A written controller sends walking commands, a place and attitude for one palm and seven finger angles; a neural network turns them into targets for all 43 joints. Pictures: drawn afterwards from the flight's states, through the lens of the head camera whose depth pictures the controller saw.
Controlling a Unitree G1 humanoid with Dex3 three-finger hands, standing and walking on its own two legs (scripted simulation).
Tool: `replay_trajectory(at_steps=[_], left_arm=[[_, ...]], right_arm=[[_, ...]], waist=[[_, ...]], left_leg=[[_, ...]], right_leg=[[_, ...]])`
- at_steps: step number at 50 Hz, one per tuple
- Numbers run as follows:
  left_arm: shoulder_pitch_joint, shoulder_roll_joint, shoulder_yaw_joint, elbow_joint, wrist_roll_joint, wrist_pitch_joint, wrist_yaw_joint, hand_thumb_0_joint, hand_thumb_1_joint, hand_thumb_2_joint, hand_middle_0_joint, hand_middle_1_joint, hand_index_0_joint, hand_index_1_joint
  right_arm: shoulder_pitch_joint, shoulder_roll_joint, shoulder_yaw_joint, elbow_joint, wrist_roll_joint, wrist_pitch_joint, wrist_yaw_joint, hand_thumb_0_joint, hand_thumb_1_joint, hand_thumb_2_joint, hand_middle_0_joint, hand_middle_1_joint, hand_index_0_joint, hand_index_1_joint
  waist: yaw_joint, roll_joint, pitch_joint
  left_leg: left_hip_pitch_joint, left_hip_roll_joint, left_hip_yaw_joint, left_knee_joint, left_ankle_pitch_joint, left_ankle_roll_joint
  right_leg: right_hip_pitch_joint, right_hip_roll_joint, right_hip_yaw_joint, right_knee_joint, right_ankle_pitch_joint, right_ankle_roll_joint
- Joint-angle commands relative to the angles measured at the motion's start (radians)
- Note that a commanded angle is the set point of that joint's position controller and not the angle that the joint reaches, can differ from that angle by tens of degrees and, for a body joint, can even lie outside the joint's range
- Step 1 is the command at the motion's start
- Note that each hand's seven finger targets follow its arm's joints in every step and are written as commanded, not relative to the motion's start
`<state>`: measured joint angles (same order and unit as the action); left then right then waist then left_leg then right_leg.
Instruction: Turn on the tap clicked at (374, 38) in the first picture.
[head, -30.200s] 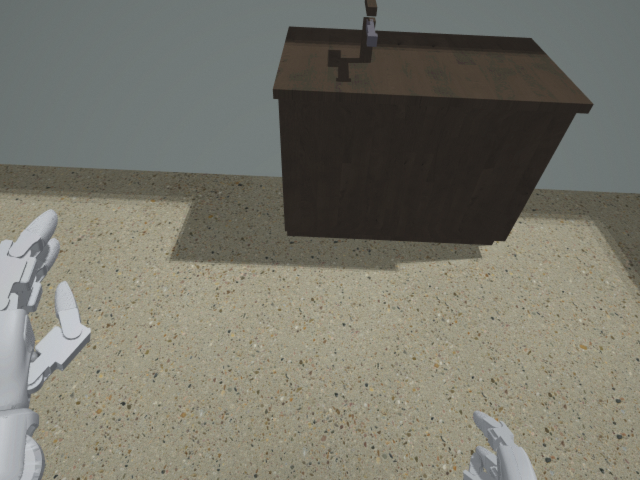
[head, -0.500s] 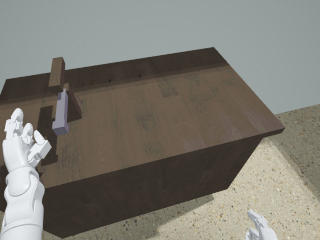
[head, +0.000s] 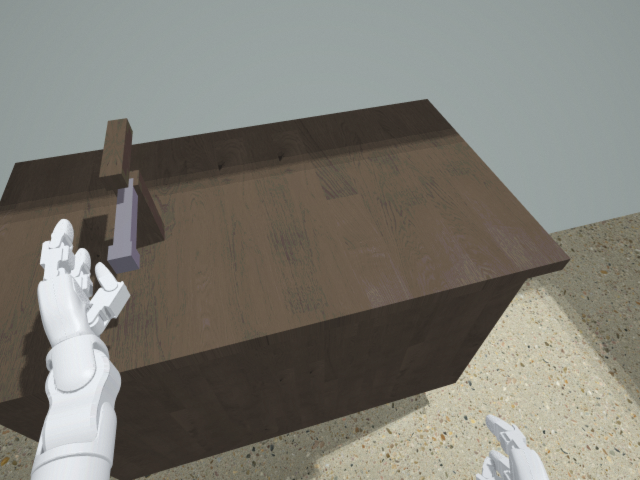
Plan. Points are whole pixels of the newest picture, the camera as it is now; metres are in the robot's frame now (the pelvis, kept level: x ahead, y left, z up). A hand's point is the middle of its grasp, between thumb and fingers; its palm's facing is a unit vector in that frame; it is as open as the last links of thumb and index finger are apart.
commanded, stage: push the lever round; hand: left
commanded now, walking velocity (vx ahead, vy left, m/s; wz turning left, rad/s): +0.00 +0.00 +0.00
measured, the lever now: (124, 257) +0.35 +0.28 +0.09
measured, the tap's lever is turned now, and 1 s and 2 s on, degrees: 1 12 47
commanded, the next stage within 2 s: none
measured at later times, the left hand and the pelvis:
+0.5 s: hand (149, 288) +0.31 +0.24 +0.09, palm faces +0.59 -0.80 -0.05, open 7.8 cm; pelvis -0.01 -0.02 +0.00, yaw +0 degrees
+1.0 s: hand (183, 274) +0.33 +0.20 +0.09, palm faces +0.67 -0.74 -0.05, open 7.6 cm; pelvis -0.01 -0.02 +0.00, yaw +0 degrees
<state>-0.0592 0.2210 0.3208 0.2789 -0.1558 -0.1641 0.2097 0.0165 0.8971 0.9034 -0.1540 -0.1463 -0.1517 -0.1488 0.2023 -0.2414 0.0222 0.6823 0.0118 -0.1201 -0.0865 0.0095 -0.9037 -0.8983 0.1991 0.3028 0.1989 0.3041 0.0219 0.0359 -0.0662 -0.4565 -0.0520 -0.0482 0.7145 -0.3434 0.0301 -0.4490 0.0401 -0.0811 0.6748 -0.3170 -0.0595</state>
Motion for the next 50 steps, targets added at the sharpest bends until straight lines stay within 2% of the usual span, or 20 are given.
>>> replay_trajectory(at_steps=[1, 3, 5, 7, 10, 12, 20, 22, 24, 29, 30, 31, 34, 35, 37, 40, 42, 45, 48, 50], left_arm=[[-0.280, 0.240, 0.073, -0.234, 0.016, -0.072, 0.016, 0.000, 0.900, 0.900, -0.150, -0.150, -0.150, -0.150], [-0.265, 0.198, 0.032, -0.249, 0.016, -0.079, 0.012, 0.000, 0.900, 0.900, -0.150, -0.150, -0.150, -0.150], [-0.232, 0.218, 0.056, -0.238, 0.017, -0.077, 0.013, 0.000, 0.900, 0.900, -0.150, -0.150, -0.150, -0.150], [-0.234, 0.186, 0.028, -0.242, 0.010, -0.080, 0.010, 0.000, 0.900, 0.900, -0.150, -0.150, -0.150, -0.150], [-0.214, 0.174, 0.020, -0.265, 0.013, -0.080, 0.024, 0.000, 0.900, 0.900, -0.150, -0.150, -0.150, -0.150], [-0.220, 0.166, 0.019, -0.241, 0.010, -0.071, 0.045, 0.000, 0.900, 0.900, -0.150, -0.150, -0.150, -0.150], [-0.275, 0.173, 0.019, -0.253, 0.046, -0.063, 0.127, 0.000, 0.900, 0.900, -0.150, -0.150, -0.150, -0.150], [-0.325, 0.150, -0.006, -0.236, 0.048, -0.060, 0.142, 0.000, 0.900, 0.900, -0.150, -0.150, -0.150, -0.150], [-0.339, 0.147, -0.015, -0.237, 0.055, -0.057, 0.156, 0.000, 0.900, 0.900, -0.150, -0.150, -0.150, -0.150], [-0.334, 0.131, -0.022, -0.233, 0.067, -0.054, 0.194, 0.000, 0.900, 0.900, -0.150, -0.150, -0.150, -0.150], [-0.333, 0.130, -0.024, -0.242, 0.076, -0.053, 0.201, 0.000, 0.900, 0.900, -0.150, -0.150, -0.150, -0.150], [-0.362, 0.081, -0.078, -0.253, 0.076, -0.052, 0.205, 0.000, 0.900, 0.900, -0.150, -0.150, -0.150, -0.150], [-0.369, 0.077, -0.073, -0.213, 0.072, -0.039, 0.228, 0.000, 0.900, 0.900, -0.150, -0.150, -0.150, -0.150], [-0.363, 0.118, -0.028, -0.196, 0.077, -0.032, 0.239, 0.000, 0.900, 0.900, -0.150, -0.150, -0.150, -0.150], [-0.410, 0.070, -0.082, -0.191, 0.082, -0.019, 0.257, 0.000, 0.900, 0.900, -0.150, -0.150, -0.150, -0.150], [-0.410, 0.101, -0.042, -0.190, 0.102, -0.011, 0.296, 0.000, 0.900, 0.900, -0.150, -0.150, -0.150, -0.150], [-0.450, 0.047, -0.105, -0.187, 0.109, -0.002, 0.313, 0.000, 0.900, 0.900, -0.150, -0.150, -0.150, -0.150], [-0.461, 0.078, -0.064, -0.174, 0.124, 0.007, 0.346, 0.000, 0.900, 0.900, -0.150, -0.150, -0.150, -0.150], [-0.487, 0.039, -0.104, -0.165, 0.133, 0.017, 0.367, 0.000, 0.900, 0.900, -0.150, -0.150, -0.150, -0.150], [-0.471, 0.070, -0.061, -0.155, 0.141, 0.026, 0.387, 0.000, 0.900, 0.900, -0.150, -0.150, -0.150, -0.150]], right_arm=[[-0.078, -0.132, -0.044, -0.138, -0.001, -0.040, -0.010, 0.000, -0.900, -0.900, 0.200, 0.300, 0.200, 0.300], [-0.081, -0.129, -0.045, -0.142, -0.002, -0.042, -0.006, 0.000, -0.900, -0.900, 0.200, 0.300, 0.200, 0.300], [-0.073, -0.132, -0.047, -0.139, -0.002, -0.040, -0.004, 0.000, -0.900, -0.900, 0.200, 0.300, 0.200, 0.300], [-0.075, -0.129, -0.049, -0.141, 0.000, -0.039, -0.002, 0.000, -0.900, -0.900, 0.200, 0.300, 0.200, 0.300], [-0.083, -0.127, -0.049, -0.147, 0.000, -0.039, 0.000, 0.000, -0.900, -0.900, 0.200, 0.300, 0.200, 0.300], [-0.084, -0.130, -0.049, -0.144, -0.002, -0.036, 0.001, 0.000, -0.900, -0.900, 0.200, 0.300, 0.200, 0.300], [-0.108, -0.123, -0.044, -0.143, -0.010, -0.019, -0.001, 0.000, -0.900, -0.900, 0.200, 0.300, 0.200, 0.300], [-0.117, -0.119, -0.041, -0.144, -0.009, -0.010, -0.001, 0.000, -0.900, -0.900, 0.200, 0.300, 0.200, 0.300], [-0.125, -0.117, -0.040, -0.146, -0.011, -0.007, -0.002, 0.000, -0.900, -0.900, 0.200, 0.300, 0.200, 0.300], [-0.121, -0.115, -0.044, -0.145, -0.016, 0.001, 0.001, 0.000, -0.900, -0.900, 0.200, 0.300, 0.200, 0.300], [-0.126, -0.115, -0.044, -0.143, -0.016, 0.005, 0.000, 0.000, -0.900, -0.900, 0.200, 0.300, 0.200, 0.300], [-0.129, -0.111, -0.041, -0.146, -0.016, 0.005, 0.003, 0.000, -0.900, -0.900, 0.200, 0.300, 0.200, 0.300], [-0.134, -0.113, -0.041, -0.145, -0.018, 0.011, 0.002, 0.000, -0.900, -0.900, 0.200, 0.300, 0.200, 0.300], [-0.135, -0.115, -0.043, -0.142, -0.015, 0.016, -0.001, 0.000, -0.900, -0.900, 0.200, 0.300, 0.200, 0.300], [-0.144, -0.110, -0.039, -0.144, -0.016, 0.022, -0.001, 0.000, -0.900, -0.900, 0.200, 0.300, 0.200, 0.300], [-0.145, -0.111, -0.044, -0.140, -0.021, 0.029, -0.004, 0.000, -0.900, -0.900, 0.200, 0.300, 0.200, 0.300], [-0.152, -0.104, -0.040, -0.141, -0.021, 0.036, -0.001, 0.000, -0.900, -0.900, 0.200, 0.300, 0.200, 0.300], [-0.150, -0.106, -0.045, -0.132, -0.025, 0.047, -0.003, 0.000, -0.900, -0.900, 0.200, 0.300, 0.200, 0.300], [-0.157, -0.099, -0.043, -0.133, -0.028, 0.058, -0.002, 0.000, -0.900, -0.900, 0.200, 0.300, 0.200, 0.300], [-0.159, -0.100, -0.048, -0.128, -0.029, 0.066, -0.002, 0.000, -0.900, -0.900, 0.200, 0.300, 0.200, 0.300]], waist=[[-0.006, 0.042, -0.227], [-0.009, 0.053, -0.236], [-0.001, 0.046, -0.235], [-0.010, 0.004, -0.227], [-0.003, 0.035, -0.215], [-0.010, -0.035, -0.192], [-0.008, 0.009, -0.202], [-0.023, -0.024, -0.193], [-0.021, 0.012, -0.200], [-0.016, -0.020, -0.236], [-0.016, 0.010, -0.229], [-0.029, 0.010, -0.226], [-0.028, -0.048, -0.206], [-0.019, -0.036, -0.197], [-0.035, -0.049, -0.186], [-0.020, -0.030, -0.209], [-0.036, -0.026, -0.208], [-0.028, -0.049, -0.219], [-0.038, -0.054, -0.226], [-0.025, -0.023, -0.228]], left_leg=[[0.070, 0.024, -0.032, -0.111, 0.181, -0.021], [0.086, 0.024, -0.027, -0.100, 0.203, -0.019], [0.078, 0.026, -0.028, -0.101, 0.222, -0.021], [0.080, 0.027, -0.026, -0.096, 0.231, -0.017], [0.081, 0.026, -0.027, -0.100, 0.216, -0.016], [0.059, 0.023, -0.027, -0.099, 0.179, -0.008], [0.042, 0.017, -0.020, -0.099, 0.121, 0.001], [0.031, 0.015, -0.017, -0.095, 0.104, 0.004], [0.032, 0.014, -0.012, -0.094, 0.089, 0.005], [0.038, 0.015, -0.011, -0.085, 0.123, 0.006], [0.043, 0.015, -0.012, -0.089, 0.126, 0.005], [0.050, 0.014, -0.014, -0.088, 0.123, 0.005], [0.028, 0.014, -0.013, -0.089, 0.092, 0.008], [0.019, 0.015, -0.014, -0.095, 0.084, 0.007], [0.019, 0.014, -0.012, -0.095, 0.066, 0.009], [0.026, 0.015, -0.011, -0.097, 0.077, 0.009], [0.027, 0.016, -0.013, -0.094, 0.072, 0.008], [0.020, 0.016, -0.014, -0.097, 0.075, 0.009], [0.022, 0.017, -0.008, -0.091, 0.089, 0.007], [0.020, 0.018, -0.009, -0.094, 0.093, 0.005]], right_leg=[[0.130, -0.029, 0.062, -0.101, 0.162, 0.020], [0.126, -0.027, 0.063, -0.098, 0.186, 0.020], [0.138, -0.026, 0.062, -0.095, 0.205, 0.019], [0.140, -0.026, 0.061, -0.096, 0.226, 0.022], [0.133, -0.028, 0.062, -0.101, 0.206, 0.021], [0.127, -0.030, 0.064, -0.113, 0.184, 0.028], [0.127, -0.041, 0.085, -0.128, 0.123, 0.029], [0.124, -0.044, 0.090, -0.133, 0.110, 0.033], [0.122, -0.047, 0.098, -0.139, 0.092, 0.033], [0.149, -0.050, 0.099, -0.132, 0.141, 0.034], [0.143, -0.050, 0.097, -0.130, 0.141, 0.033], [0.132, -0.052, 0.095, -0.128, 0.139, 0.035], [0.130, -0.054, 0.102, -0.148, 0.102, 0.040], [0.132, -0.054, 0.105, -0.154, 0.086, 0.037], [0.121, -0.059, 0.110, -0.163, 0.063, 0.042], [0.134, -0.059, 0.112, -0.162, 0.069, 0.039], [0.124, -0.062, 0.111, -0.158, 0.065, 0.040], [0.140, -0.063, 0.115, -0.164, 0.065, 0.040], [0.146, -0.067, 0.117, -0.162, 0.089, 0.041], [0.147, -0.066, 0.116, -0.162, 0.089, 0.038]])
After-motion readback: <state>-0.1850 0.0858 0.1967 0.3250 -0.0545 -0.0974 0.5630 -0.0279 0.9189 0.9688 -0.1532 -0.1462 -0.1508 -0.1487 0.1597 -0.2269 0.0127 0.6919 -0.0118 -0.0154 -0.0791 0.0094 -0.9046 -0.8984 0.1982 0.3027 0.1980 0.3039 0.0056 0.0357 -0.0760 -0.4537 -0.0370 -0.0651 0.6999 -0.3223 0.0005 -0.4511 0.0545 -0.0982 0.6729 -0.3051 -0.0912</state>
